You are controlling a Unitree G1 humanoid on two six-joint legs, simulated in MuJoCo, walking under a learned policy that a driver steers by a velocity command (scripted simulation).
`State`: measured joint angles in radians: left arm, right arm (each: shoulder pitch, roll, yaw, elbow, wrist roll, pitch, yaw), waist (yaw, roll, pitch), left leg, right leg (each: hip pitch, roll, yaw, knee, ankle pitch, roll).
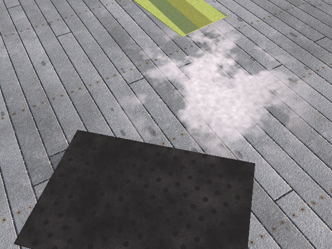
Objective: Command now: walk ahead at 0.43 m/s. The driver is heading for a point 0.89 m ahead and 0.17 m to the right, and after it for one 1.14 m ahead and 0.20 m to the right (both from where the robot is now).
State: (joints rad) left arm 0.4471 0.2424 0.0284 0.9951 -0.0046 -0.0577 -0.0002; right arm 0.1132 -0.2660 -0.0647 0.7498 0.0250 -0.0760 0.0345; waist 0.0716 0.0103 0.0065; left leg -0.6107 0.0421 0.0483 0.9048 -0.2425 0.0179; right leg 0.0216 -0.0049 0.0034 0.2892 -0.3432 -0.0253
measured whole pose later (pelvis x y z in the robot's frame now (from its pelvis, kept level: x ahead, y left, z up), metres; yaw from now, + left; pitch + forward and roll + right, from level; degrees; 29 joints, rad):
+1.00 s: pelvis +0.49 -0.08 +0.01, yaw -26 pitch +1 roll +0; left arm 0.31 0.25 0.07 0.76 -0.01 -0.06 -0.01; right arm 0.09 -0.31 -0.07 0.79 -0.01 -0.10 0.00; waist 0.03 0.04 0.04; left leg -0.65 0.12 -0.06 0.94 -0.16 -0.03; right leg -0.17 0.09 0.05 0.32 -0.16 -0.10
